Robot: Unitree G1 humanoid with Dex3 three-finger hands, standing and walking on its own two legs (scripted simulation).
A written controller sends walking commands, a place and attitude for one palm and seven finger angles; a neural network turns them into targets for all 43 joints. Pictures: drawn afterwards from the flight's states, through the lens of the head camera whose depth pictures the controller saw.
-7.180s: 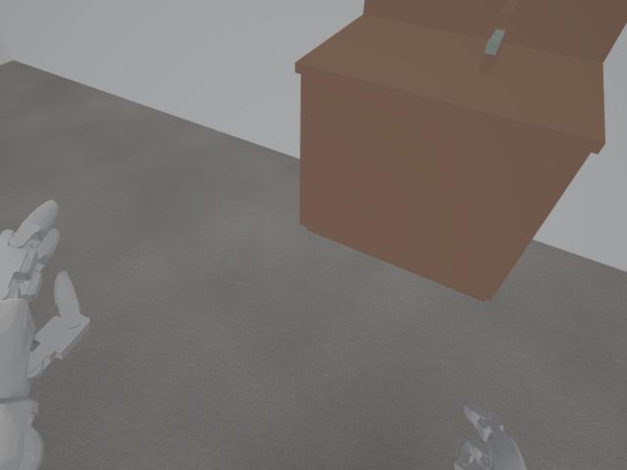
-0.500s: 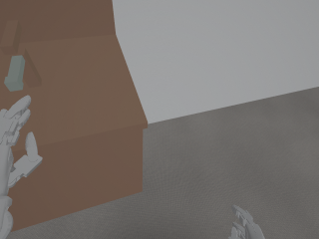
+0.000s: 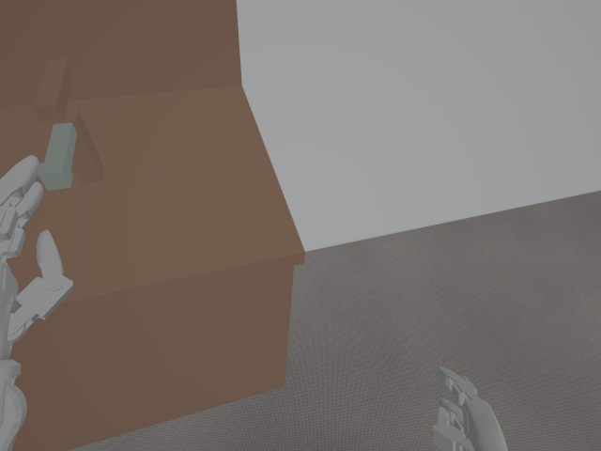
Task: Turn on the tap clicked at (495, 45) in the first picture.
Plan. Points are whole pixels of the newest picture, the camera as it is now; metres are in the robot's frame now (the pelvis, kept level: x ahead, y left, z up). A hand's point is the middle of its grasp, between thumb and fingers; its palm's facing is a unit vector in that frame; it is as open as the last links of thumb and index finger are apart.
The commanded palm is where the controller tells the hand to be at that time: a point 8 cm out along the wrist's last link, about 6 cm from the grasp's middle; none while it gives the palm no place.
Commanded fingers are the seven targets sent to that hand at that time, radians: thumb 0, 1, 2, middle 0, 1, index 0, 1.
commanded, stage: shuffle to correct the standing spot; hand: left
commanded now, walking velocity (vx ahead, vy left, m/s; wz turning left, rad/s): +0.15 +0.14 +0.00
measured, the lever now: (56, 175) +0.40 +0.37 +0.14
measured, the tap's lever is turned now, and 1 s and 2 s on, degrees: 0 0 0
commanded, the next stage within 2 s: come to a stop and stand still in 0.86 s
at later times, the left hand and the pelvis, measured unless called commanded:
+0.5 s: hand (25, 285) +0.21 +0.27 +0.19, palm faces +0.37 -0.78 -0.51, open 7.4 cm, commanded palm +0.15 +0.31 +0.19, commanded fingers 0.00 0.90 0.90 -0.20 -0.30 -0.20 -0.30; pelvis +0.00 +0.02 +0.00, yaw +4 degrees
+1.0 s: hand out of the picture +0.24 +0.32 +0.19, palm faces +0.49 -0.80 -0.36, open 7.4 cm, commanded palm +0.19 +0.35 +0.19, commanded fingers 0.00 0.90 0.90 -0.20 -0.30 -0.20 -0.30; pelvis +0.04 +0.07 +0.00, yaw +3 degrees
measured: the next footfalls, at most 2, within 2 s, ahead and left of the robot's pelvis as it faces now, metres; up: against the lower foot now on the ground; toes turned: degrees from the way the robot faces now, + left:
right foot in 0.48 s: +0.13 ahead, +0.00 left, +0.00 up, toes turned +0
left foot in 0.74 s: +0.14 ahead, +0.20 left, +0.00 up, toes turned +1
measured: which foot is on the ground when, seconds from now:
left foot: down 0.00-0.46, up 0.48-0.72, down 0.74-1.00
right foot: down 0.00-0.18, up 0.20-0.46, down 0.48-1.00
